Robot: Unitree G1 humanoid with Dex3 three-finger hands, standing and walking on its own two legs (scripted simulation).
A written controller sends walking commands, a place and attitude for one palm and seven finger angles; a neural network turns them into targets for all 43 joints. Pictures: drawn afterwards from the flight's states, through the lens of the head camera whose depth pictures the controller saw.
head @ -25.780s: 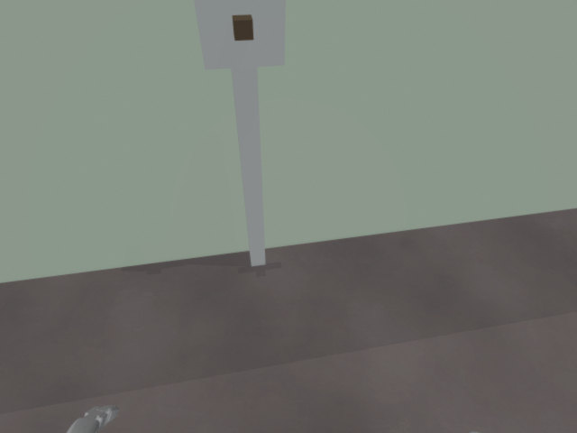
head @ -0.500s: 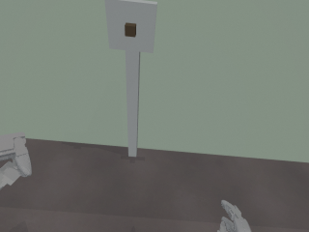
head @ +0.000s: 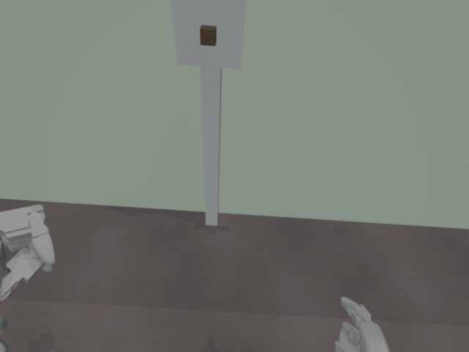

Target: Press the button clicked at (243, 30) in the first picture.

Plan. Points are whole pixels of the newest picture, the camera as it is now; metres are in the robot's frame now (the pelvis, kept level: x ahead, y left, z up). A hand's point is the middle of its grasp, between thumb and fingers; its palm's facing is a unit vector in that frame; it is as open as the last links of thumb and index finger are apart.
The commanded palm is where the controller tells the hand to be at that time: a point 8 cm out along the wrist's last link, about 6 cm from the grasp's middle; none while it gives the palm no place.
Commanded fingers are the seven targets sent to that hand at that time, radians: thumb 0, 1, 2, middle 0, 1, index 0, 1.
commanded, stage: stop stepping back and stand still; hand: left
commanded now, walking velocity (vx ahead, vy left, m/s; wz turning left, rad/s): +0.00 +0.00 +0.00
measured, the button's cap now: (208, 35) +0.79 +0.12 +0.18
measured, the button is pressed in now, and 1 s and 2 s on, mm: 0 0 0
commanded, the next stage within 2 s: let the arm hang, fingers relaxed in 0.22 s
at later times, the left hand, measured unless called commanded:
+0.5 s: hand (97, 347) +0.15 +0.24 -0.09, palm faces +0.04 -0.92 -0.39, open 3.0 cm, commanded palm none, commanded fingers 0.00 0.90 0.90 -0.93 -1.10 -0.93 -1.10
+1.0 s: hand out of the picture -0.02 +0.22 -0.16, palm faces +0.02 -0.95 -0.31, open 6.4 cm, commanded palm none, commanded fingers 0.00 0.90 0.90 -0.20 -0.30 -0.20 -0.30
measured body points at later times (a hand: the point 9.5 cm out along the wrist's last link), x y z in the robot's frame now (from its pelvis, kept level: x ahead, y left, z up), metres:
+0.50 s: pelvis -0.02 +0.01 -0.01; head -0.01 -0.01 +0.44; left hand +0.14 +0.29 -0.06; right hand +0.13 -0.25 -0.13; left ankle +0.05 +0.09 -0.74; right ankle +0.00 -0.12 -0.74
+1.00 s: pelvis +0.00 -0.01 +0.00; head +0.01 -0.02 +0.45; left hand -0.02 +0.27 -0.14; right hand +0.01 -0.26 -0.16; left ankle +0.05 +0.09 -0.74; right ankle +0.00 -0.12 -0.74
